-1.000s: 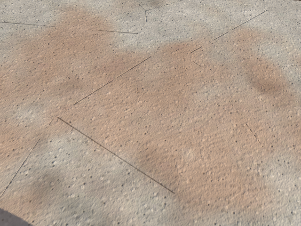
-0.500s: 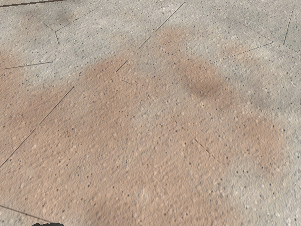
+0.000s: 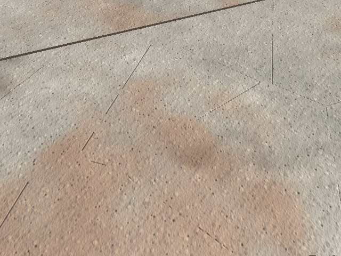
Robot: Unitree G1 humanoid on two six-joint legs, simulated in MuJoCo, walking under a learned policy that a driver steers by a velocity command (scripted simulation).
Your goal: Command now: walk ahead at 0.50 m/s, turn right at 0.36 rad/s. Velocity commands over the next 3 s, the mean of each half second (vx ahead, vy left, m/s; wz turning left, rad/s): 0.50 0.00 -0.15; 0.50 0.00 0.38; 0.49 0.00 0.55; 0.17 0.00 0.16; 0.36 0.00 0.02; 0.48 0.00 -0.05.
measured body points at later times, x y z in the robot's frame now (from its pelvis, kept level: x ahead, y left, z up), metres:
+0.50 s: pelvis +0.26 -0.06 +0.00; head +0.29 -0.07 +0.45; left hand +0.47 +0.18 -0.07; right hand +0.26 -0.34 -0.13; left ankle +0.13 +0.10 -0.65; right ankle +0.32 -0.15 -0.73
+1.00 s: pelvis +0.53 -0.01 -0.01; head +0.57 +0.00 +0.44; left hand +0.51 +0.27 -0.14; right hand +0.77 -0.22 -0.10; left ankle +0.61 +0.08 -0.73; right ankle +0.35 -0.16 -0.66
